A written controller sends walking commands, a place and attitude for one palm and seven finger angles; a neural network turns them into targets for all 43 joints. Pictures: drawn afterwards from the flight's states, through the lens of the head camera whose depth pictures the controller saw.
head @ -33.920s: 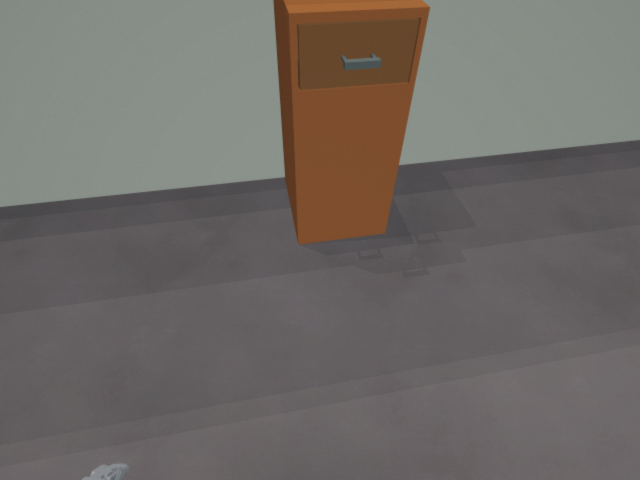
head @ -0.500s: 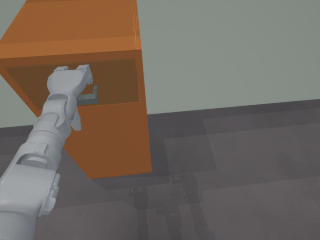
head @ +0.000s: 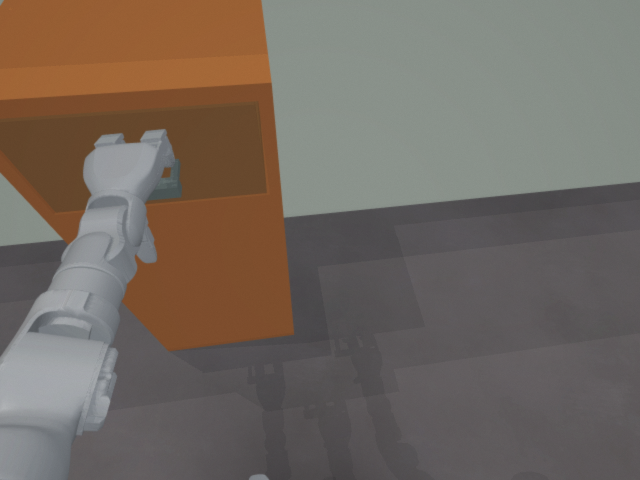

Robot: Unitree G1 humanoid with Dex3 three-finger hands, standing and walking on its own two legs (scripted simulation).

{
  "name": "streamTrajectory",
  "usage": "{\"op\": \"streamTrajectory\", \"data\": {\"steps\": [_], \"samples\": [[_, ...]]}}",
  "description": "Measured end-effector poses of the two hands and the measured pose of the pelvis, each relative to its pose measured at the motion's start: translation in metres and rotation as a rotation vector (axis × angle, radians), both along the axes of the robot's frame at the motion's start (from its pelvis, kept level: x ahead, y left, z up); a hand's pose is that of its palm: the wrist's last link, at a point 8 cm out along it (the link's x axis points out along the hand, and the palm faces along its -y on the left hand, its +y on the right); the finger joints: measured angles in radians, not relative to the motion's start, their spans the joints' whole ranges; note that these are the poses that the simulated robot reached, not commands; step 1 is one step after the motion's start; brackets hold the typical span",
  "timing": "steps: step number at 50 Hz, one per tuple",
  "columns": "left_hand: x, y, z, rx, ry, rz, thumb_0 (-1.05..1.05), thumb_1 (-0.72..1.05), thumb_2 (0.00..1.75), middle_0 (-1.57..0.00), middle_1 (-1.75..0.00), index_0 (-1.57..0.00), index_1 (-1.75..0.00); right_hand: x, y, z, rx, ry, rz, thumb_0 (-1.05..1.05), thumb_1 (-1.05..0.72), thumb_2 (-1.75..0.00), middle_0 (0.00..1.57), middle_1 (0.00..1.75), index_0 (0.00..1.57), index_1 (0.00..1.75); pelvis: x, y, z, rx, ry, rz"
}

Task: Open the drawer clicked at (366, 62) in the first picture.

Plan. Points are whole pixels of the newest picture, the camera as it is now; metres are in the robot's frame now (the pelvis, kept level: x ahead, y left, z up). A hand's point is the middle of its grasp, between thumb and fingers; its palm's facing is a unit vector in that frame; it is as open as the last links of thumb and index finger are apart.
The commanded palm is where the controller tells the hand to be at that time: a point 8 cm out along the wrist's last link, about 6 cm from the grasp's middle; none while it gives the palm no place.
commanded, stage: lower the fingers behind the handle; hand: left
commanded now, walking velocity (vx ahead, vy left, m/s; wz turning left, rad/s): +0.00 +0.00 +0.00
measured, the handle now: (143, 179) +0.52 +0.24 +0.04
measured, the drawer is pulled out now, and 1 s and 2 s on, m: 0.00 0.00 0.00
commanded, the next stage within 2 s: lift the hand off the handle in 0.82 s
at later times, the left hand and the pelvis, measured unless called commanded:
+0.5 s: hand (143, 201) +0.48 +0.22 +0.05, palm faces +0.00 +0.00 -1.00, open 14.0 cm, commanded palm +0.46 +0.22 +0.08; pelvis -0.01 +0.00 -0.01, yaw +0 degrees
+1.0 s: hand (144, 202) +0.48 +0.22 +0.05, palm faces -0.01 +0.01 -1.00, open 14.1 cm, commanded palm +0.46 +0.21 +0.08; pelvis -0.02 +0.00 -0.01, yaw +1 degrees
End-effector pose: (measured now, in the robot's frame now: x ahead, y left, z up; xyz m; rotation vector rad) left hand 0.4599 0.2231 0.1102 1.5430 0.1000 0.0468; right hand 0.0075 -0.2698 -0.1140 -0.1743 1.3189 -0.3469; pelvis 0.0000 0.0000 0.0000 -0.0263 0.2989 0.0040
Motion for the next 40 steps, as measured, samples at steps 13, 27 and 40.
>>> {"op": "streamTrajectory", "data": {"steps": [13, 27, 40], "samples": [[0.001, -0.002, -0.002, 0.02, -0.018, 0.026, 0.0, -0.49, 0.3, -0.33, -1.21, -0.31, -1.26, 0.002, 0.005, -0.004, 0.012, -0.003, 0.019, 0.0, -0.91, -0.9, 0.21, 0.29, 0.2, 0.3, -0.006, 0.001, -0.004, -0.003, 0.016, 0.008], [-0.003, -0.002, -0.007, 0.03, -0.032, 0.027, 0.0, -0.49, 0.3, -0.32, -1.2, -0.25, -1.27, -0.014, 0.002, -0.006, -0.008, 0.014, 0.015, 0.0, -0.91, -0.9, 0.21, 0.29, 0.2, 0.3, -0.016, 0.002, -0.011, -0.008, 0.028, 0.008], [-0.003, -0.003, -0.006, 0.042, -0.022, 0.034, 0.0, -0.49, 0.3, -0.32, -1.2, -0.24, -1.28, -0.027, 0.009, -0.01, 0.003, 0.036, 0.009, 0.0, -0.91, -0.9, 0.21, 0.29, 0.2, 0.3, -0.022, 0.004, -0.013, -0.012, 0.033, 0.013]]}}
